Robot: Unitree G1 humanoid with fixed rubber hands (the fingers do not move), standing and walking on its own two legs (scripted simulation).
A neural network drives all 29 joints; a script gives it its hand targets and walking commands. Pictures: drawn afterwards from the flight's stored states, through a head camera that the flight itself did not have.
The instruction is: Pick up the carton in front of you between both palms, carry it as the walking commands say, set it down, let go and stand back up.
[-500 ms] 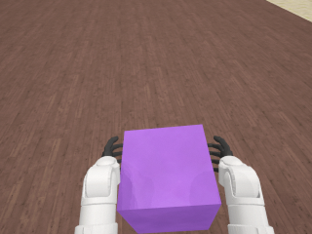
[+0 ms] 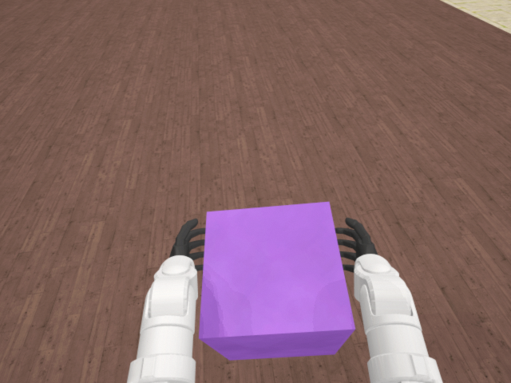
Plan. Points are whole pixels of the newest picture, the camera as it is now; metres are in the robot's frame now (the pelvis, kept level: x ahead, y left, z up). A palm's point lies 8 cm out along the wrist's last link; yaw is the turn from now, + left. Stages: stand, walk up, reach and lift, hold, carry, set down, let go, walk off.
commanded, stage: carry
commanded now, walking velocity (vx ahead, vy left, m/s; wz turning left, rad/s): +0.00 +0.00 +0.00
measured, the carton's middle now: (275, 287) +0.30 +0.00 -0.06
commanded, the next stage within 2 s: hold in 0.90 s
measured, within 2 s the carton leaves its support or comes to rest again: neither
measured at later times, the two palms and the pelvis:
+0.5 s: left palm (177, 279) +0.26 +0.15 +0.04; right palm (370, 278) +0.26 -0.15 +0.04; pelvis -0.02 +0.00 +0.00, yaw +0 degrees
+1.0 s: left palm (172, 290) +0.24 +0.15 +0.04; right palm (371, 289) +0.24 -0.14 +0.04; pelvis -0.04 +0.00 +0.01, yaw +2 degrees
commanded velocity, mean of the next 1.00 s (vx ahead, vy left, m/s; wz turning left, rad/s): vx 0.00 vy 0.00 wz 0.00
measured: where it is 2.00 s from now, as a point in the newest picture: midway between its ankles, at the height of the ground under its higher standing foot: outside the picture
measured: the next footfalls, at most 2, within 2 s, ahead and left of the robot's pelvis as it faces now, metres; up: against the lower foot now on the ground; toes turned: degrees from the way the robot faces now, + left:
none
